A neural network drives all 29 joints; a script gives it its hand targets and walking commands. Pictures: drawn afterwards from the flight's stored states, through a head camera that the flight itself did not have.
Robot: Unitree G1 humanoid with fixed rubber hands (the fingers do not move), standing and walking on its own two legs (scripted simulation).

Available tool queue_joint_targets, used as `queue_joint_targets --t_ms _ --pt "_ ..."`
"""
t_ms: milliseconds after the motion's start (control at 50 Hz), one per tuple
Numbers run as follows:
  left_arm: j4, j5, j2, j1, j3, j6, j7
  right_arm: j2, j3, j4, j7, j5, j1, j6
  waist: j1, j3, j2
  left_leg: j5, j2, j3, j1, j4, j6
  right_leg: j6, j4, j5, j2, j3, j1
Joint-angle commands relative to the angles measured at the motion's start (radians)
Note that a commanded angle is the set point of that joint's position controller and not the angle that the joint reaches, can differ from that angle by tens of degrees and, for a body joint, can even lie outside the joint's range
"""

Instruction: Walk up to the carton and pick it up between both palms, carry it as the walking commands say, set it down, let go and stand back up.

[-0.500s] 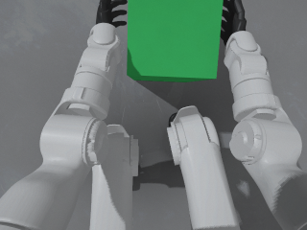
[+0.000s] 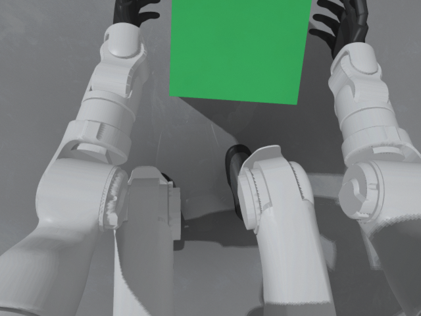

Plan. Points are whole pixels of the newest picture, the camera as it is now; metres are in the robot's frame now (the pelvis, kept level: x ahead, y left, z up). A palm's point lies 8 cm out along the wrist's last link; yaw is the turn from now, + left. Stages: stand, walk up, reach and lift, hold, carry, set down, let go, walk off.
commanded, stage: set down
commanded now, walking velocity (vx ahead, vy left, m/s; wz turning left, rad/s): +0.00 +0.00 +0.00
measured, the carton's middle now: (227, 21) +0.53 -0.11 -0.25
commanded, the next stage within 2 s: let go in 1.34 s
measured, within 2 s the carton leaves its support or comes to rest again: neither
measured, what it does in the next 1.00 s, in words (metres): rises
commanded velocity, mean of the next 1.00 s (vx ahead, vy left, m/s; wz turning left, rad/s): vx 0.00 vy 0.00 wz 0.00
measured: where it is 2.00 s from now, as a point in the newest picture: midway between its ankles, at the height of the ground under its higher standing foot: (201, 210)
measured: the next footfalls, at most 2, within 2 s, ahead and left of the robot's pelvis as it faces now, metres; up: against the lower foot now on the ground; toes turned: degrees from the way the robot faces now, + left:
none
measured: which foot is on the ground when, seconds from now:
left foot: down 0.00-1.00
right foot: down 0.00-1.00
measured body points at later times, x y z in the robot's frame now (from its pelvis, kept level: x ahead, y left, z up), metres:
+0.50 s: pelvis +0.01 -0.01 +0.06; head +0.33 -0.05 +0.37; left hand +0.55 +0.05 -0.08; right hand +0.47 -0.30 -0.08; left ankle +0.10 +0.11 -0.36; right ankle +0.14 -0.12 -0.36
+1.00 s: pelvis +0.03 -0.01 +0.18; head +0.33 -0.05 +0.52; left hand +0.55 +0.05 +0.07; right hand +0.47 -0.30 +0.07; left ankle +0.10 +0.11 -0.36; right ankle +0.13 -0.12 -0.36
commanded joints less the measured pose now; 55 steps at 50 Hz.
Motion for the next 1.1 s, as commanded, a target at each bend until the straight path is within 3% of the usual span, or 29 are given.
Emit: queue_joint_targets --t_ms 0,80,180,260,460,800,1080 --pt "-0.121 -0.011 0.025 -0.240 -0.014 -0.020 -0.006 -0.137 0.017 -0.096 0.009 0.042 -0.176 -0.019 -0.080 -1.122 0.088 0.193 0.075 0.067 0.392 -0.172 0.008 0.001 -0.117 0.330 -0.033 -0.045 0.673" --pt "-0.138 -0.005 0.028 -0.211 0.000 -0.014 -0.009 -0.137 0.024 -0.114 0.013 0.055 -0.150 -0.011 -0.068 -1.160 0.081 0.185 0.081 0.079 0.394 -0.166 0.010 0.004 -0.118 0.334 -0.035 -0.043 0.710" --pt "-0.295 -0.002 0.025 -0.178 0.018 0.019 0.007 -0.163 0.006 -0.277 0.000 0.043 -0.107 0.025 -0.078 -1.391 0.068 0.209 0.069 0.107 0.514 -0.188 0.005 0.006 -0.142 0.379 -0.012 -0.062 0.874" --pt "-0.322 0.018 0.028 -0.128 0.062 0.061 0.009 -0.132 0.001 -0.348 -0.004 0.017 -0.060 0.075 -0.064 -1.371 0.027 0.165 0.062 0.123 0.505 -0.243 0.011 0.011 -0.202 0.345 0.003 -0.067 0.921" --pt "-0.248 0.063 0.016 -0.053 0.132 0.067 -0.019 -0.062 -0.015 -0.357 0.020 -0.048 -0.027 0.105 -0.022 -1.225 -0.029 0.110 0.053 0.126 0.430 -0.395 0.025 0.009 -0.355 0.302 0.020 -0.052 0.938" --pt "-0.347 0.089 -0.015 0.030 0.152 0.087 -0.029 -0.040 -0.053 -0.437 0.043 -0.079 0.074 0.130 -0.033 -1.329 0.008 0.167 0.040 0.117 0.701 -0.679 0.018 0.013 -0.625 0.353 0.029 -0.059 1.148" --pt "-0.363 0.120 -0.063 0.170 0.172 0.061 -0.051 0.008 -0.072 -0.448 0.072 -0.102 0.210 0.100 -0.022 -1.277 0.000 0.301 0.047 0.077 0.909 -0.972 0.016 0.015 -0.900 0.497 0.022 -0.042 1.371"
